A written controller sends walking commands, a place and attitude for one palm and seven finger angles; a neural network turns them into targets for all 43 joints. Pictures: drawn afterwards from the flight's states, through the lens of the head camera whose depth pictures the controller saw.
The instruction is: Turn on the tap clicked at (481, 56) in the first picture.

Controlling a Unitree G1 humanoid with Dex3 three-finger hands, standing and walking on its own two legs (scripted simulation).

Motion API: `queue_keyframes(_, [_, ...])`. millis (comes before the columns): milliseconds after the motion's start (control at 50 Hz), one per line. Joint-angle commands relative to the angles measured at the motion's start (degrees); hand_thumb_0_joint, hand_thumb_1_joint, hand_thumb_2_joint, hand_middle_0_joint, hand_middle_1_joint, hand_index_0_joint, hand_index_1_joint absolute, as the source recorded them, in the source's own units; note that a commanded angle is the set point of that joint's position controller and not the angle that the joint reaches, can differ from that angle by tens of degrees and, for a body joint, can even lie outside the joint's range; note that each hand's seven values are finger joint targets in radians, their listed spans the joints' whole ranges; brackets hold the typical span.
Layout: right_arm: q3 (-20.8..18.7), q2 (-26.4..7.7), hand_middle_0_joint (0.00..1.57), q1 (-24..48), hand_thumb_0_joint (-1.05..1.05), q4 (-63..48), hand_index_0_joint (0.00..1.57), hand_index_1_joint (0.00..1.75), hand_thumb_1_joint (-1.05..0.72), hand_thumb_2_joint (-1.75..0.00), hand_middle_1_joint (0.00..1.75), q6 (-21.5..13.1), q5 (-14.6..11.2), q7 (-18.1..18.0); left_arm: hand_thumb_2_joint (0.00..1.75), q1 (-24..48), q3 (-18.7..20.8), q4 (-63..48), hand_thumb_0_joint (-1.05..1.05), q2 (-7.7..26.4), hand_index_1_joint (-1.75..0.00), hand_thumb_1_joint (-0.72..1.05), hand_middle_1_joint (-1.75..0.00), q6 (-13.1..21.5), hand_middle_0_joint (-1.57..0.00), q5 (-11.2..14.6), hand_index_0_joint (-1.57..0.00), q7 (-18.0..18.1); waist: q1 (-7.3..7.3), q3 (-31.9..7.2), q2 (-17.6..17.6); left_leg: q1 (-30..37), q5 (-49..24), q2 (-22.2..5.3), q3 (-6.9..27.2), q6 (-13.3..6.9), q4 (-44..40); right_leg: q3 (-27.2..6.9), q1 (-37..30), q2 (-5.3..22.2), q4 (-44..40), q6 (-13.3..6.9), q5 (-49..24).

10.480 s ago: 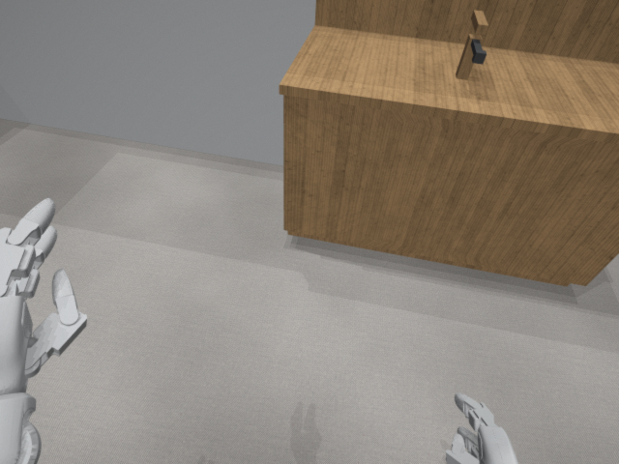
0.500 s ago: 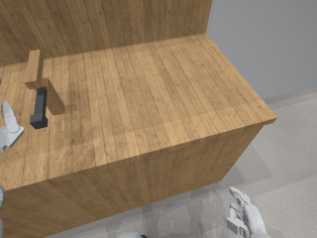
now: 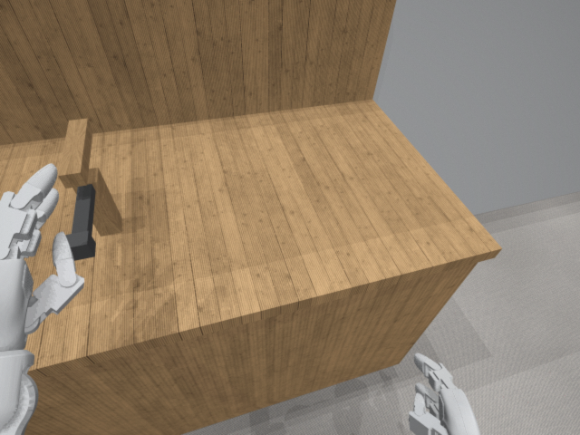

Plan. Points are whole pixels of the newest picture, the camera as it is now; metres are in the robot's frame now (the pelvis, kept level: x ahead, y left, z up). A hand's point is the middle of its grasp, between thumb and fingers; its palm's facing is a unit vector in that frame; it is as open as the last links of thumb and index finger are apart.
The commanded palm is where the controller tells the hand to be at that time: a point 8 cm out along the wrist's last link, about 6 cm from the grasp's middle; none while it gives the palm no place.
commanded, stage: come to a stop and stand still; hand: left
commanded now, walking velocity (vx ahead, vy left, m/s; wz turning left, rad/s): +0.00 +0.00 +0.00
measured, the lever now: (80, 245) +0.32 +0.32 +0.08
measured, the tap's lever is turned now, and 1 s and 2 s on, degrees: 0 0 0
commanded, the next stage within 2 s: look again from close up in 0.38 s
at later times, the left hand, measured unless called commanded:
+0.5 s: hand (80, 269) +0.24 +0.25 +0.16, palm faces +0.38 -0.84 -0.38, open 7.5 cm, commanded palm +0.18 +0.28 +0.18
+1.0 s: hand (55, 244) +0.24 +0.27 +0.19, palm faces +0.44 -0.84 -0.31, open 7.4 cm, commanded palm +0.17 +0.28 +0.17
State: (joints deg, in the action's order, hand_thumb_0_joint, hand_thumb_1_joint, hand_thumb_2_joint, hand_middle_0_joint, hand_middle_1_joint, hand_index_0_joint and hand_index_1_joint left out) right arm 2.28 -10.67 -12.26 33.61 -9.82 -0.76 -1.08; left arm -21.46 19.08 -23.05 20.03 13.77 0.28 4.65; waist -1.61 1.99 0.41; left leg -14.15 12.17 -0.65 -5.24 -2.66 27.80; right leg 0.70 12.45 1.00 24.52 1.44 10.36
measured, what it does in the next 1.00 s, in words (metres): stands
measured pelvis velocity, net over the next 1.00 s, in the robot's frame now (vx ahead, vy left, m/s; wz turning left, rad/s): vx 0.01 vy -0.01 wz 0.04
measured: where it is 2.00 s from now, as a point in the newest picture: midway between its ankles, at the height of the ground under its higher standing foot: outside the picture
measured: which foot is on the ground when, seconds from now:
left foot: down 0.00-1.00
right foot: down 0.00-1.00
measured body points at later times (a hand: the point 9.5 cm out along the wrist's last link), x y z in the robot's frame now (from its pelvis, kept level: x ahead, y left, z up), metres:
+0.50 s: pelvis +0.02 +0.00 +0.00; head +0.04 +0.01 +0.45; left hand +0.21 +0.29 +0.18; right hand +0.22 -0.22 -0.06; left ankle +0.04 +0.09 -0.74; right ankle +0.03 -0.14 -0.74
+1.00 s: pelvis +0.01 -0.01 +0.00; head +0.00 -0.02 +0.45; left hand +0.21 +0.31 +0.21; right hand +0.20 -0.23 -0.08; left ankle +0.04 +0.09 -0.74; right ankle +0.03 -0.14 -0.74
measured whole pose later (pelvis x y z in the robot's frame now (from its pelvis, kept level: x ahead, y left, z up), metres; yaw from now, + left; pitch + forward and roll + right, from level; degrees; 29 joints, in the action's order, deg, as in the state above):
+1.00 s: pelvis +0.01 -0.01 +0.00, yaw +2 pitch -2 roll +0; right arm 2.7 -13.6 -10.6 36.6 -7.5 -1.2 -0.9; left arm -9.8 23.6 -19.3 23.4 -1.4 7.6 0.7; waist -2.6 1.4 -1.0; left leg -13.6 12.2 0.1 -3.3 -1.5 27.9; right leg 1.8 12.5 1.3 27.5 0.5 12.8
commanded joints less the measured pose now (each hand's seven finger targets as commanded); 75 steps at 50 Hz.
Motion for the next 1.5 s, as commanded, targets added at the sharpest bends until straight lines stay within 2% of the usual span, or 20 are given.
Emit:
queue_keyframes(0, [-2.66,-7.13,0.2,5.98,0.0,-9.38,0.2,0.3,-0.9,-0.9,0.3,-2.13,-0.24,-0.79,0.9,5.5,9.1,-11.17,0.0,12.15,-0.3,0.9,-0.3,2.51,-0.2,1.09,-0.2,1.13,-0.03,-5.37,-3.84,1.85,3.0,-5.16,8.58,1.8,-10.06,-1.73,-0.71,1.27,-2.71,-2.56,-0.84])
queue_keyframes(80, [-2.78,-7.02,0.2,5.33,0.0,-10.2,0.2,0.3,-0.9,-0.9,0.3,-2.0,0.13,-0.64,0.9,5.12,7.15,-14.94,0.0,10.67,-0.3,0.9,-0.3,2.46,-0.2,1.67,-0.2,0.68,0.0,-9.58,-2.08,5.25,-7.75,-4.7,7.5,1.65,-6.82,-1.7,-3.79,2.23,-2.21,-2.75,-8.58])
queue_keyframes(200, [-2.91,-7.19,0.2,6.13,0.0,-9.97,0.2,0.3,-0.9,-0.9,0.3,-1.25,-0.08,-0.51,0.9,2.32,7.66,-18.06,0.0,11.18,-0.3,0.9,-0.3,1.4,-0.2,1.67,-0.2,1.25,0.04,-12.55,-5.93,9.78,-20.89,-4.52,6.7,2.73,-3.86,-1.38,-4.08,2.69,-0.88,-2.94,-15.07])
queue_keyframes(580, [-3.22,-7.59,0.2,6.09,0.0,-10.55,0.2,0.3,-0.9,-0.9,0.3,0.63,-0.04,-1.64,0.9,1.82,6.61,-14.79,0.0,10.63,-0.3,0.9,-0.3,0.91,-0.2,2.27,-0.2,1.57,0.36,-7.51,-3.7,3.25,-1.55,-4.55,8.3,1.74,-8.43,-2.47,-3.57,3.27,-5.5,-3.01,-5.04])
queue_keyframes(780, [-3.54,-7.82,0.2,5.71,0.0,-9.99,0.2,0.3,-0.9,-0.9,0.3,0.11,-0.15,-1.74,0.9,2.4,5.88,-14.12,0.0,9.86,-0.3,0.9,-0.3,0.95,-0.2,2.13,-0.2,1.61,0.57,-7.27,-3.24,3.51,0.3,-4.53,8.51,1.49,-8.64,-2.91,-2.6,3.25,-6.2,-3.06,-3.0])
queue_keyframes(800, [5.44,-10.46,0.2,-1.37,0.0,-16.08,0.2,0.3,-0.9,-0.9,0.3,1.69,-4.32,-6.06,0.9,55.19,21.92,-36.0,0.0,54.21,-0.3,0.9,-0.3,9.7,-0.2,0.04,-0.2,3.1,4.17,-4.14,-16.73,-12.72,11.1,-1.96,9.34,-0.14,-7.33,-1.31,-6.97,-0.83,2.66,1.58,6.71])
queue_keyframes(820, [-4.98,-8.96,0.2,4.4,0.0,-7.23,0.2,0.3,-0.9,-0.9,0.3,0.24,3.48,-4.83,0.9,33.42,18.17,-0.66,0.0,26.44,-0.3,0.9,-0.3,-2.63,-0.2,-4.59,-0.2,0.5,-3.59,-15.06,-10.8,5.56,-6.22,-0.39,5.5,3.98,-4.39,2.92,-6.06,-0.75,3.59,-4.49,-0.1])
queue_keyframes(840, [-3.08,-9.69,0.2,6.12,0.0,-9.29,0.2,0.3,-0.9,-0.9,0.3,-1.41,2.24,-0.93,0.9,22.61,6.58,1.21,0.0,15.04,-0.3,0.9,-0.3,-4.98,-0.2,0.96,-0.2,-0.7,-0.15,-7.02,-4.23,5.18,-16.12,-0.27,7.39,5.83,-6.05,6.76,-0.24,-3.21,0.26,-4.38,-3.71])
queue_keyframes(860, [-5.0,-13.21,0.2,4.52,0.0,-6.58,0.2,0.3,-0.9,-0.9,0.3,-0.97,2.02,-0.29,0.9,16.57,11.16,-3.02,0.0,16.0,-0.3,0.9,-0.3,-6.14,-0.2,2.01,-0.2,-1.4,-1.26,-16.87,-5.52,13.51,-20.08,-2.2,6.44,5.76,-3.85,5.6,1.0,-3.89,2.28,-3.6,-6.05])
queue_keyframes(880, [-4.41,-11.34,0.2,7.02,0.0,-8.06,0.2,0.3,-0.9,-0.9,0.3,-1.29,0.76,-0.83,0.9,13.21,5.63,-5.09,0.0,8.76,-0.3,0.9,-0.3,-9.18,-0.2,6.39,-0.2,-3.64,-3.32,-18.3,-7.73,14.95,-20.76,-1.24,6.54,5.89,-3.58,5.51,0.43,-2.9,2.22,-3.47,-5.8])
queue_keyframes(900, [-3.4,-10.53,0.2,9.2,0.0,-7.62,0.2,0.3,-0.9,-0.9,0.3,-1.57,-0.92,-0.63,0.9,7.39,3.17,-2.58,0.0,3.98,-0.3,0.9,-0.3,-12.62,-0.2,9.73,-0.2,-4.78,-3.32,-17.35,-7.58,15.39,-18.06,-1.44,6.44,5.84,-3.5,5.81,1.41,-3.24,2.3,-3.23,-4.82])
queue_keyframes(940, [-3.23,-11.7,0.2,10.02,0.0,-6.57,0.2,0.3,-0.9,-0.9,0.3,-1.65,-1.37,0.01,0.9,3.7,3.11,-4.79,0.0,6.41,-0.3,0.9,-0.3,-16.64,-0.2,10.01,-0.2,-6.38,-3.89,-11.13,-5.11,8.85,-9.75,-0.94,6.06,4.53,-4.46,6.79,1.1,-2.02,1.76,-3.07,-5.02])
queue_keyframes(1000, [-2.38,-11.06,0.2,13.12,0.0,-8.5,0.2,0.3,-0.9,-0.9,0.3,-0.92,-1.54,0.26,0.9,3.22,4.56,-11.81,0.0,11.63,-0.3,0.9,-0.3,-17.52,-0.2,4.7,-0.2,-4.32,-3.34,-6.08,-2.94,3.27,-2.98,-0.3,5.68,3.21,-5.25,6.37,2.18,-2.38,2.78,-3.03,-1.17])
queue_keyframes(1080, [-2.58,-9.51,0.2,13.52,0.0,-9.07,0.2,0.3,-0.9,-0.9,0.3,-1.33,0.84,-0.61,0.9,8.07,9.49,-18.91,0.0,14.42,-0.3,0.9,-0.3,-8.19,-0.2,3.29,-0.2,1.6,-1.94,-7.68,0.97,1.07,3.42,0.21,6.32,2.28,-2.01,5.58,6.95,-2.67,4.45,-2.18,6.55])
queue_keyframes(1100, [-2.45,-9.05,0.2,13.43,0.0,-8.09,0.2,0.3,-0.9,-0.9,0.3,-1.61,0.69,-1.05,0.9,11.07,12.59,-22.05,0.0,17.84,-0.3,0.9,-0.3,-5.25,-0.2,3.83,-0.2,3.34,-2.46,-8.03,-1.43,1.22,6.57,0.36,6.42,2.51,-2.06,4.88,7.43,-2.87,4.38,-2.2,8.78])
queue_keyframes(1180, [-2.32,-8.12,0.2,11.35,0.0,-4.96,0.2,0.3,-0.9,-0.9,0.3,-3.25,0.88,-1.37,0.9,14.56,7.98,-13.53,0.0,12.08,-0.3,0.9,-0.3,-0.26,-0.2,4.0,-0.2,5.91,-0.82,-6.35,-8.34,-0.81,15.1,1.31,6.36,2.41,0.9,3.17,10.85,-1.56,4.03,-2.04,14.02])
queue_keyframes(1280, [-1.63,-9.6,0.2,12.91,0.0,-4.84,0.2,0.3,-0.9,-0.9,0.3,-2.44,-0.23,-3.72,0.9,18.06,1.12,-5.2,0.0,11.07,-0.3,0.9,-0.3,-9.6,-0.2,5.37,-0.2,-0.03,-0.38,-5.0,-7.29,-2.41,15.03,2.33,5.49,1.53,2.16,0.42,9.11,0.43,0.4,-1.93,17.86])
queue_keyframes(1360, [-1.68,-9.59,0.2,13.67,0.0,-6.25,0.2,0.3,-0.9,-0.9,0.3,-2.22,-1.0,-5.37,0.9,17.5,2.7,-6.01,0.0,13.37,-0.3,0.9,-0.3,-16.25,-0.2,7.24,-0.2,-3.04,-1.79,-6.45,-1.56,-2.54,9.08,1.38,6.06,1.25,3.55,-2.77,5.94,1.78,-2.37,-1.63,19.62])
queue_keyframes(1400, [-1.58,-8.89,0.2,14.34,0.0,-6.52,0.2,0.3,-0.9,-0.9,0.3,-2.73,-1.03,-5.47,0.9,14.38,6.64,-8.89,0.0,15.24,-0.3,0.9,-0.3,-15.44,-0.2,7.88,-0.2,-2.35,-3.13,-7.23,0.25,-1.94,5.68,0.88,6.36,1.42,4.55,-3.52,4.97,1.97,-2.44,-1.67,17.79])
queue_keyframes(1480, [-2.61,-8.63,0.2,10.78,0.0,-6.08,0.2,0.3,-0.9,-0.9,0.3,-3.67,-0.49,-4.46,0.9,6.1,11.51,-11.96,0.0,14.05,-0.3,0.9,-0.3,-9.41,-0.2,10.57,-0.2,-0.63,-3.9,-12.35,3.94,-1.73,-3.89,-0.12,6.49,1.57,6.45,-2.22,1.36,2.28,2.31,-0.59,-2.41])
